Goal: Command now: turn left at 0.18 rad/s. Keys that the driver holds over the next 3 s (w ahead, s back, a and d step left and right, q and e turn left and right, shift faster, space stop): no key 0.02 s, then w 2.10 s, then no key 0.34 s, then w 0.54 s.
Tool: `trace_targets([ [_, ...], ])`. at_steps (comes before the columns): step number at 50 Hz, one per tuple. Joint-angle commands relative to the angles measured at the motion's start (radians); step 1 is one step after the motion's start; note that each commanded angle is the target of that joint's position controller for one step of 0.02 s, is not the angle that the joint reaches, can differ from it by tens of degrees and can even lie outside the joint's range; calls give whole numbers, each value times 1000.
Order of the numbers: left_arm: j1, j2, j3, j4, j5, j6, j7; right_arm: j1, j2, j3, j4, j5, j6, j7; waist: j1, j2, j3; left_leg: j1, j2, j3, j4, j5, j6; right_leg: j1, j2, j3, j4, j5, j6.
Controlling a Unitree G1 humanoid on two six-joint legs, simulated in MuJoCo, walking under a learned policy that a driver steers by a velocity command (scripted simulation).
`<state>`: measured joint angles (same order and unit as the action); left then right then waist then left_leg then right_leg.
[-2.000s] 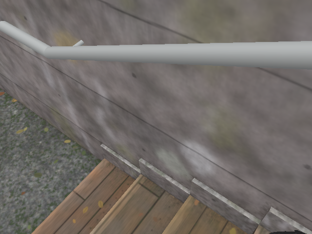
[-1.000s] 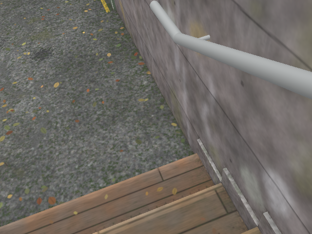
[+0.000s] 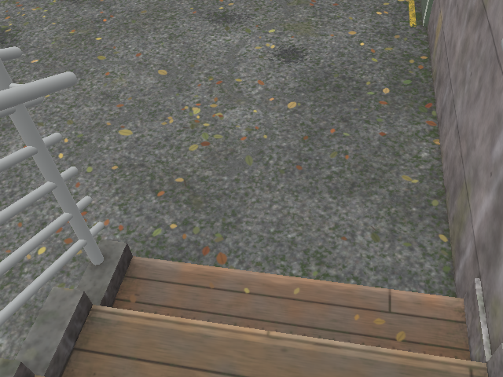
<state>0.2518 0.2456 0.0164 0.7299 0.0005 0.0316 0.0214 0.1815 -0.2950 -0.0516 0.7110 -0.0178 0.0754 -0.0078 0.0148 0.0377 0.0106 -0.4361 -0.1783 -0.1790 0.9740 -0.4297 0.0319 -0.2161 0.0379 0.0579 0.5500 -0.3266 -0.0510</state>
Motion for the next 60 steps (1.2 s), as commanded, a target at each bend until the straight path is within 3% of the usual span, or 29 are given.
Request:
trace_targets([
  [1,-77,108,22,-66,-4,-10,8,-42,-14,7,-34,0,-1,12,-18,-178,-12,46,55,90,-119,-24,-24,-1,-167,150,-195,433,-156],
  [5,117,171,55,21,-1,5,-16,-66,-9,16,-2,-13,0,16,59,-219,35,93,56,221,-287,-94,-1,-9,-183,249,-314,-198,-174],
  [9,92,151,62,49,-15,1,-21,69,11,15,85,-20,-34,7,-29,-142,57,385,72,239,-568,55,78,-178,-177,259,-273,-264,-164],
  [10,67,113,58,41,-14,-10,-17,142,-6,8,119,-14,-53,0,-65,-91,37,550,138,165,-635,55,99,-290,-150,226,-186,-283,-140],
  [11,48,58,48,30,-2,-25,-17,254,-58,-4,151,-16,-66,-6,-110,59,-2,732,332,-82,-708,-95,122,-465,-56,104,94,-295,-100],
  [12,-65,99,59,-26,5,-35,-9,322,-158,-32,178,1,-75,-7,-150,136,74,695,490,-391,-774,-234,202,-687,51,5,236,-250,-79],
  [13,-123,156,75,-42,17,-41,-4,321,-143,-30,195,3,-85,-10,-141,41,154,638,512,-366,-789,-156,231,-727,3,70,283,-182,-78],
  [17,40,143,82,67,32,-53,-29,210,-56,-18,203,-21,-136,-9,-27,56,94,486,388,-108,-760,263,191,-562,-26,122,445,114,-38],
  [19,23,134,86,80,16,-63,-32,220,-45,-10,218,-16,-155,3,-7,2,91,423,346,-32,-724,383,194,-545,-26,127,426,237,-18],
  [26,-180,75,51,66,49,-78,-71,246,-33,16,284,5,-177,-16,-52,33,106,119,266,51,-562,266,143,-276,-60,-17,121,811,-14],
  [29,-261,74,35,53,51,-76,-69,302,-45,21,308,-23,-168,-29,-106,16,169,155,275,21,-457,259,160,-305,-85,-23,23,760,-10],
  [33,-265,78,29,67,17,-88,-45,355,-43,28,336,-55,-147,-54,-151,-24,183,362,272,-1,-207,416,173,-324,-136,-19,-233,645,-7],
  [34,-159,98,36,112,12,-88,-31,375,-53,25,351,-51,-146,-52,-124,-61,141,330,258,11,-81,478,172,-173,-111,-61,-237,616,-6],
  [36,204,113,51,238,34,-93,-23,402,-26,31,381,-25,-137,-49,32,-144,-13,164,182,93,384,450,156,247,-71,-144,-258,677,-28],
  [37,349,176,68,278,34,-82,-31,497,22,16,390,4,-146,-46,36,-351,-171,-197,61,155,832,-358,100,669,-249,15,99,1054,-109],
  [38,399,179,66,245,5,-76,-55,501,-35,7,342,38,-151,-62,79,-310,-381,-426,81,97,1088,-494,92,882,-425,204,267,1100,-203],
  [39,391,226,87,239,-37,-68,-51,373,-53,11,272,28,-143,-66,127,-324,-436,-615,103,122,1139,-385,75,862,-538,416,45,536,-333],
  [40,298,159,74,222,-28,-63,-16,203,-41,10,231,-5,-137,-62,129,-210,-230,-714,152,182,1012,-223,61,608,-494,444,-160,80,-338],
  [41,208,117,57,207,-12,-65,5,104,-39,5,195,-21,-129,-53,94,-150,-94,-670,187,168,893,-132,47,380,-463,404,-211,32,-310],
  [43,179,114,44,209,47,-92,-6,146,8,6,236,-46,-95,-33,-5,-34,54,-444,237,124,662,-90,51,-47,-414,369,-232,-63,-272],
  [45,74,81,33,189,10,-126,-3,121,63,13,243,-27,-96,-9,-91,-47,151,-266,258,96,188,331,15,-330,-253,185,-272,-6,-185],
  [47,135,106,42,206,-13,-134,-6,131,88,15,272,-56,-85,6,-83,-142,50,-149,233,163,83,460,-2,-283,-240,137,-220,274,-201],
  [48,165,117,47,206,-6,-136,-9,208,82,9,312,-49,-80,8,-104,-164,-28,-110,214,174,169,547,6,-242,-254,140,-160,359,-202],
  [50,210,31,30,222,-26,-138,0,36,45,-9,260,-31,-92,20,-81,-83,42,-280,263,107,2,787,23,-150,-216,158,-98,106,-189],
  [53,217,73,42,203,-8,-137,20,-103,20,-11,244,-54,-115,29,-29,-71,78,-309,267,88,-192,917,18,-98,-194,193,-20,-108,-189],
  [54,228,71,38,205,14,-139,27,-129,28,-5,228,-54,-119,32,-17,-53,86,-236,242,126,-229,938,18,-146,-175,154,-4,-101,-178],
  [57,306,54,30,230,12,-127,18,-270,49,2,160,-35,-115,37,82,-44,162,-190,231,174,-345,853,-4,-131,-183,160,57,-10,-167],
  [58,322,48,26,253,26,-114,18,-286,58,5,134,-11,-118,39,99,-93,190,-194,237,154,-382,802,-1,-111,-180,170,96,35,-173],
  [60,324,64,33,263,37,-101,27,-283,55,7,115,-2,-130,36,134,-99,180,-177,242,152,-531,734,2,-3,-164,155,196,176,-175],
])
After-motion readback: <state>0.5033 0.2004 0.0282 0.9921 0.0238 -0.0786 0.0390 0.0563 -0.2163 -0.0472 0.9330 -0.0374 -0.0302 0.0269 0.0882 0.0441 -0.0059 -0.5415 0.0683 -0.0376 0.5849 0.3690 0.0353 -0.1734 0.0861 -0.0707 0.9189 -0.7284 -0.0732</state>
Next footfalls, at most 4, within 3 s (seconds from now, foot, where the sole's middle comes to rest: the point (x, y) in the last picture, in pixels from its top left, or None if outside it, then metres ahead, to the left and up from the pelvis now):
0.20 left None -0.02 0.08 -0.77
0.72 right None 0.33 -0.13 -0.92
1.30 left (265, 374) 0.64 0.07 -1.07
1.88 right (327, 308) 0.95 -0.17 -1.22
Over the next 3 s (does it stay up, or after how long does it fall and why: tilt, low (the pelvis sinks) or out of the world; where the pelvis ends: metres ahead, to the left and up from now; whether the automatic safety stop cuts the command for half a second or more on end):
stays up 1.34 -0.16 -0.59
